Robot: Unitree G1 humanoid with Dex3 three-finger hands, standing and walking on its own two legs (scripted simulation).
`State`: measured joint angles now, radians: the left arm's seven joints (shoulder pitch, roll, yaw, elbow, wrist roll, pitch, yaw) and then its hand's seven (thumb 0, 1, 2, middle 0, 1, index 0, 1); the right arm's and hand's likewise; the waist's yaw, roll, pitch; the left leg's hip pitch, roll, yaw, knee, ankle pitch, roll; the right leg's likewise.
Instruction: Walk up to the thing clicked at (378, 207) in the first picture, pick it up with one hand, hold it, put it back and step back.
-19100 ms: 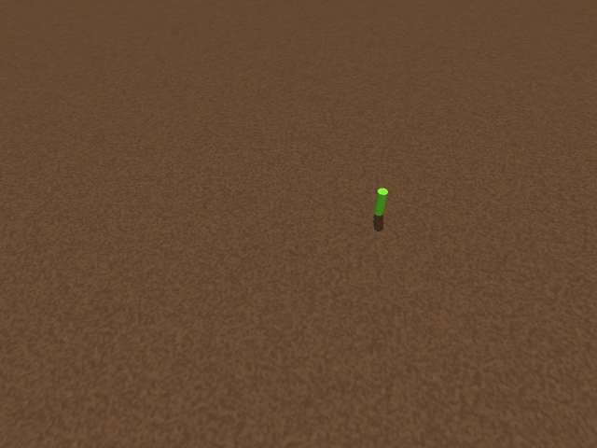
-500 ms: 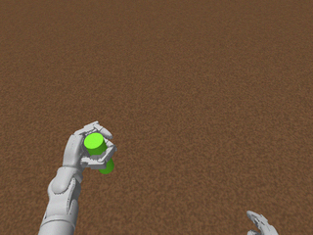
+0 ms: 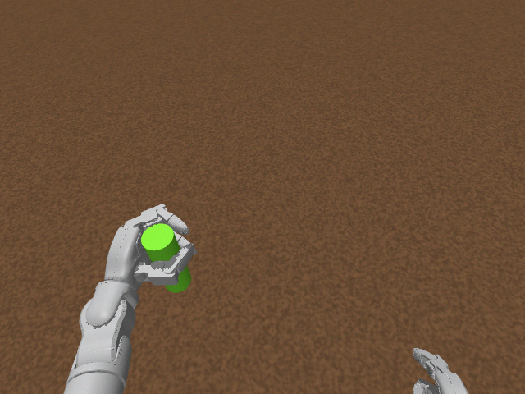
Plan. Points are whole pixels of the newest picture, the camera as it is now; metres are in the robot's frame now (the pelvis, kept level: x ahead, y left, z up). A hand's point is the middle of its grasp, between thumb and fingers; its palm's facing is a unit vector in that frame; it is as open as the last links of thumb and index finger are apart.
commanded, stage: hold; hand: left
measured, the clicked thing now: (168, 260) +0.33 +0.17 +0.02
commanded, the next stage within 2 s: crouch in 0.48 s
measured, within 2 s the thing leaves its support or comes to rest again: neither
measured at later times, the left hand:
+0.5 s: hand (171, 252) +0.32 +0.16 +0.05, palm faces -0.14 -0.99 +0.00, open 5.9 cm
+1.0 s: hand (182, 275) +0.33 +0.16 -0.03, palm faces -0.10 -1.00 +0.03, open 5.9 cm
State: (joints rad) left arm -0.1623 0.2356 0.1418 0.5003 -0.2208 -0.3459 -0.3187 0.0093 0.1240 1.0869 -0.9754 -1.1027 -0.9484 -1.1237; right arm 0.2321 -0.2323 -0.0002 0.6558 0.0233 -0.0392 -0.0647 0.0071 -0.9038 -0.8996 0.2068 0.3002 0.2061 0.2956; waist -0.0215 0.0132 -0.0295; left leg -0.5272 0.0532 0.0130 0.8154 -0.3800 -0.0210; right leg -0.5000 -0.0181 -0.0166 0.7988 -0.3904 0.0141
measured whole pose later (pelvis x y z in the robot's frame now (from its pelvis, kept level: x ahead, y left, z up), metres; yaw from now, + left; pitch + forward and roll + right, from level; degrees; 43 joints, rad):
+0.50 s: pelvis +0.00 +0.00 +0.00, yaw +0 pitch +5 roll -1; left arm -0.16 0.23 0.14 0.48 -0.22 -0.34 -0.31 0.01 0.12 1.09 -0.98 -1.10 -0.95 -1.12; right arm 0.24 -0.23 0.00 0.65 0.02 -0.05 -0.06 0.01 -0.90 -0.90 0.21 0.30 0.21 0.30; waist -0.02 0.01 -0.03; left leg -0.53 0.05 0.01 0.82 -0.39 -0.02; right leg -0.50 -0.02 -0.02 0.80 -0.39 0.02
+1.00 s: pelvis -0.02 +0.00 -0.04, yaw +0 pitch +14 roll -1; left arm -0.27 0.22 0.20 0.73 -0.20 -0.53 -0.32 0.01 0.12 1.10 -0.98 -1.11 -0.95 -1.13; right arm 0.22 -0.24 -0.02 0.65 -0.02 -0.08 -0.01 0.01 -0.89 -0.90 0.21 0.30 0.21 0.30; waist -0.05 -0.01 -0.06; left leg -0.85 0.06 -0.01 1.07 -0.45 -0.02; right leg -0.82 -0.02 -0.02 1.05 -0.47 0.01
